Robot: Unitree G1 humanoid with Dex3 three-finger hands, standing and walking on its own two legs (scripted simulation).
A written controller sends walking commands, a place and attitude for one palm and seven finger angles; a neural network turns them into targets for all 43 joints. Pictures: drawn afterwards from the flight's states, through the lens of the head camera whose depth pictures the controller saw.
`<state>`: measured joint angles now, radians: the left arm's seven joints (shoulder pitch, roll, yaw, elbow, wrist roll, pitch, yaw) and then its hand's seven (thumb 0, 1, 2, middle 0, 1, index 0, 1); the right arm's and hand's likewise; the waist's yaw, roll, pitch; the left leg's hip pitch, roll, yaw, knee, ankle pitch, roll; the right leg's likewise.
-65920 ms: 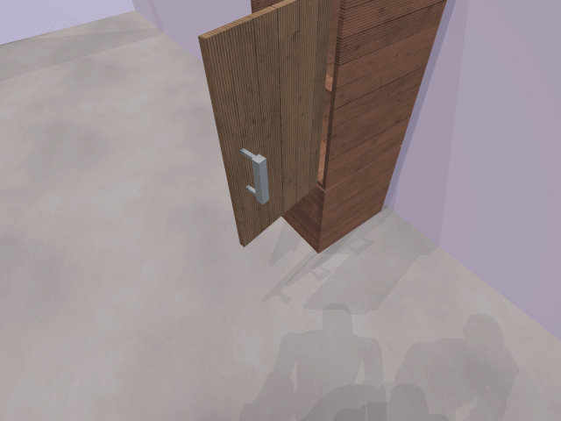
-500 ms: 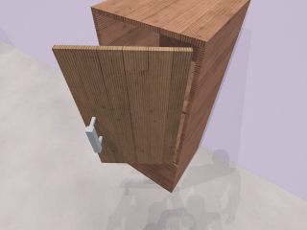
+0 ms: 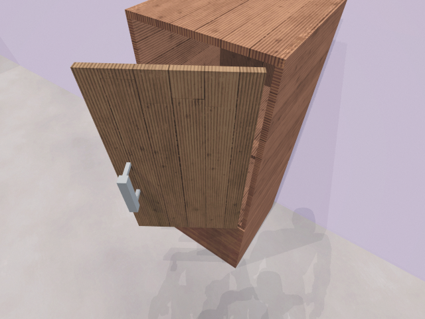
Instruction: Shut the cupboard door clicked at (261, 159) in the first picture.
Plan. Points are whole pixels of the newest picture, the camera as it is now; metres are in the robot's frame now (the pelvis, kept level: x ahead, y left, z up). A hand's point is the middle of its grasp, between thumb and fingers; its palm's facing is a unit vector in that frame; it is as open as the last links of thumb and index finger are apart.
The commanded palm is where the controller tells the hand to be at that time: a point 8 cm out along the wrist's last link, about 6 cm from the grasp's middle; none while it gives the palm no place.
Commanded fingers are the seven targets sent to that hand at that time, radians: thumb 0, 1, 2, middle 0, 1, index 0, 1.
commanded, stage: raise the hand and make a fist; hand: left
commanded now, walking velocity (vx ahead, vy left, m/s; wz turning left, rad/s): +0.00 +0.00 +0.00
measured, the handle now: (131, 187) +0.43 +0.24 -0.07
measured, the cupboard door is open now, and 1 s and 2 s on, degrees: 33 33 33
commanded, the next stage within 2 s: bring the fist close to the handle in 1.94 s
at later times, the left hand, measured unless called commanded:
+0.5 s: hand out of the picture +0.09 +0.18 -0.11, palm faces +0.09 -1.00 +0.00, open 5.9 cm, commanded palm +0.10 +0.23 -0.07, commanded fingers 0.00 0.90 0.90 -0.64 -0.78 -0.64 -0.78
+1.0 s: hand (104, 314) +0.14 +0.21 -0.07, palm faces +0.08 -1.00 -0.05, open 3.6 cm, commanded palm +0.12 +0.25 -0.07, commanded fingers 0.00 0.90 0.90 -1.10 -1.28 -1.10 -1.28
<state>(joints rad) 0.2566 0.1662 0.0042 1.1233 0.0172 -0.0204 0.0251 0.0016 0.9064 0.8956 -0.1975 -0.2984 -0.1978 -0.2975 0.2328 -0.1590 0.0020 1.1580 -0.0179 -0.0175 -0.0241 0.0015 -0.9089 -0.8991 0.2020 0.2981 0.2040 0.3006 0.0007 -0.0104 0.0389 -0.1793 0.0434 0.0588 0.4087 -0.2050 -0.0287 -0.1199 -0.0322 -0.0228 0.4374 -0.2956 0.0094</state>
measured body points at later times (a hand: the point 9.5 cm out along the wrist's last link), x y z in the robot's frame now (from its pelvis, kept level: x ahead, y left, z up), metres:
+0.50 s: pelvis -0.07 -0.01 -0.13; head -0.01 +0.01 +0.32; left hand +0.08 +0.24 -0.11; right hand +0.18 -0.24 -0.16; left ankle +0.01 +0.14 -0.74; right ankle -0.04 -0.12 -0.74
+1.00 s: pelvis -0.07 +0.02 -0.13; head +0.00 +0.04 +0.31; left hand +0.13 +0.26 -0.06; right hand +0.10 -0.23 -0.21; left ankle +0.01 +0.14 -0.74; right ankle -0.04 -0.12 -0.74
